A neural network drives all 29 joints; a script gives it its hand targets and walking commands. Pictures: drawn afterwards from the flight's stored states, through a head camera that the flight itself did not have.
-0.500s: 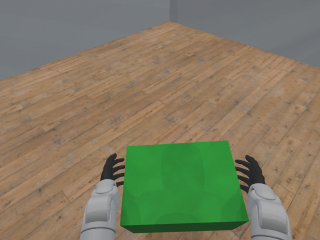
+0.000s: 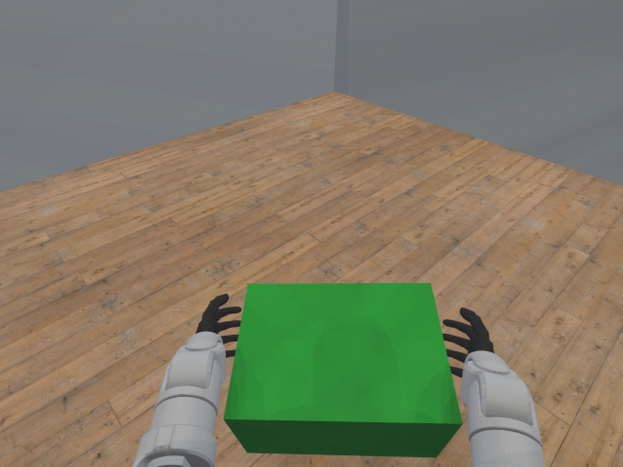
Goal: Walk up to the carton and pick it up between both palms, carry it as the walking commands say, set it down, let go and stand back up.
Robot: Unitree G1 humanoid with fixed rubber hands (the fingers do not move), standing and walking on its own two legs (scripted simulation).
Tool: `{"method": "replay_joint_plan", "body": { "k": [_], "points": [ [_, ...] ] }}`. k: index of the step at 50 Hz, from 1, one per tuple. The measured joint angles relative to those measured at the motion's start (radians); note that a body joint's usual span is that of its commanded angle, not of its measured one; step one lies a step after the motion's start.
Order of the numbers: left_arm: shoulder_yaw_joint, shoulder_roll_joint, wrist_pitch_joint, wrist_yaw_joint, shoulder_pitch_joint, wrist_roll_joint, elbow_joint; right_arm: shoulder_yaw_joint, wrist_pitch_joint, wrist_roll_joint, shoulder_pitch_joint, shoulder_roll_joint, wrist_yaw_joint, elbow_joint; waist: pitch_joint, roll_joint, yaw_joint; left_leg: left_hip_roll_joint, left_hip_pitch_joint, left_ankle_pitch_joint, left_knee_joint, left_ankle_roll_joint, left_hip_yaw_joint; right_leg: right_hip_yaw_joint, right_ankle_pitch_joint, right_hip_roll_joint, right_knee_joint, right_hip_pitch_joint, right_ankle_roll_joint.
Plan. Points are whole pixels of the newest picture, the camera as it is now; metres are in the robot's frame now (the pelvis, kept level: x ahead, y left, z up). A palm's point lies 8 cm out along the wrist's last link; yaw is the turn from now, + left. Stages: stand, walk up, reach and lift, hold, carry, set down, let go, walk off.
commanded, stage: hold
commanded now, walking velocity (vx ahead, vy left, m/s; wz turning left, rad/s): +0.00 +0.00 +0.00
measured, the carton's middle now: (339, 367) +0.30 -0.05 -0.04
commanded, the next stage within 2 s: set down in 0.26 s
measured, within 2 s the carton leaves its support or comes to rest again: neither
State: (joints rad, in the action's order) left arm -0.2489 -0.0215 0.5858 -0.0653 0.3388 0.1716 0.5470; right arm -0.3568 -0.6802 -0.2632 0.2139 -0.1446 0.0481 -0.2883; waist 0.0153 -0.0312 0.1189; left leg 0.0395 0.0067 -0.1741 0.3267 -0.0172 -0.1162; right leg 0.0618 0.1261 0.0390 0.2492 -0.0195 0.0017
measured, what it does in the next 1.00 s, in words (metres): stands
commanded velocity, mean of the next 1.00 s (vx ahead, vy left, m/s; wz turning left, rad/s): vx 0.00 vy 0.00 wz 0.00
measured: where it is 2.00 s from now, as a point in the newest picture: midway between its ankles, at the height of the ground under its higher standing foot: outside the picture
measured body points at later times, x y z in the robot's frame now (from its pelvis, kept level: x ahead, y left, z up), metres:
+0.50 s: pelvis +0.01 +0.03 +0.00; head -0.03 +0.03 +0.44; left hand +0.34 +0.15 +0.01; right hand +0.26 -0.22 +0.01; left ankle +0.01 +0.11 -0.75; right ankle +0.02 -0.12 -0.75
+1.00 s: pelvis -0.01 +0.00 -0.02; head +0.08 +0.00 +0.42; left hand +0.34 +0.15 -0.08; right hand +0.28 -0.22 -0.07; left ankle +0.01 +0.11 -0.75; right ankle +0.02 -0.12 -0.75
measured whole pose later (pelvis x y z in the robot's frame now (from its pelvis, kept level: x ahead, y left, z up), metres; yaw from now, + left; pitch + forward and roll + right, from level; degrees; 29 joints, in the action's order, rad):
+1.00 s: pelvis -0.01 +0.00 -0.02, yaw -1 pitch +11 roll +0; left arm -0.37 -0.04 0.35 0.05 0.40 0.25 0.58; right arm -0.42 -0.39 -0.24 0.30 -0.11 -0.02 -0.43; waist 0.01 0.00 0.09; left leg 0.06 0.54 -0.24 0.58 -0.01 -0.09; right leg 0.07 0.21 0.05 0.56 0.54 0.00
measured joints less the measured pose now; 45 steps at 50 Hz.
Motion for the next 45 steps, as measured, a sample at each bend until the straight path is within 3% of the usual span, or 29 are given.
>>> {"method": "replay_joint_plan", "body": {
  "k": [1, 6, 13, 14, 18, 22, 31, 45],
  "points": [
    [0.004, -0.006, -0.004, -0.024, -0.017, -0.012, -0.010, 0.011, -0.002, -0.001, -0.010, 0.003, -0.010, 0.007, 0.002, 0.000, 0.001, 0.002, -0.001, 0.003, -0.008, -0.002, -0.001, -0.001, -0.003, -0.003, -0.010, -0.003, -0.002],
    [0.008, -0.039, -0.021, -0.049, -0.083, -0.049, -0.071, 0.007, -0.006, -0.008, -0.038, 0.010, -0.043, 0.053, 0.003, -0.002, 0.016, 0.011, -0.008, 0.009, -0.026, -0.014, 0.003, 0.002, -0.015, -0.014, -0.045, -0.017, -0.013],
    [-0.014, -0.090, -0.009, -0.046, -0.079, -0.005, -0.118, -0.027, 0.010, 0.001, -0.040, 0.013, -0.046, 0.069, -0.001, -0.012, 0.025, 0.015, -0.032, -0.008, -0.018, -0.030, 0.038, 0.035, -0.007, -0.019, -0.036, -0.032, -0.026],
    [-0.018, -0.094, -0.006, -0.039, -0.074, 0.005, -0.117, -0.031, 0.011, 0.002, -0.039, 0.016, -0.050, 0.065, 0.000, -0.011, 0.024, 0.016, -0.037, -0.011, -0.018, -0.032, 0.043, 0.041, -0.004, -0.019, -0.032, -0.034, -0.028],
    [-0.052, -0.092, 0.006, 0.067, -0.031, 0.100, -0.039, -0.073, 0.029, -0.028, -0.016, 0.051, -0.112, -0.038, 0.069, 0.010, 0.004, 0.017, 0.029, -0.029, 0.015, -0.038, 0.068, 0.061, 0.020, -0.017, 0.024, 0.050, -0.025],
    [-0.045, -0.083, 0.009, 0.093, -0.011, 0.103, -0.027, -0.054, 0.038, -0.026, -0.013, 0.086, -0.144, -0.053, 0.048, 0.029, -0.020, 0.025, 0.056, -0.041, 0.041, -0.043, 0.075, 0.066, 0.043, -0.021, 0.074, 0.088, -0.030],
    [-0.067, -0.052, -0.049, 0.103, -0.044, 0.075, -0.022, -0.035, 0.079, -0.057, 0.010, 0.051, -0.123, -0.081, 0.004, 0.050, -0.017, 0.029, 0.106, -0.044, 0.059, -0.033, 0.050, 0.042, 0.063, -0.023, 0.108, 0.138, -0.028],
    [-0.110, -0.042, -0.194, 0.116, 0.012, 0.090, 0.019, -0.051, 0.242, -0.002, 0.037, 0.035, -0.080, -0.124, -0.010, 0.034, -0.028, 0.016, 0.384, -0.063, 0.189, -0.003, 0.029, 0.018, 0.082, 0.003, 0.238, 0.413, -0.006]
  ]
}}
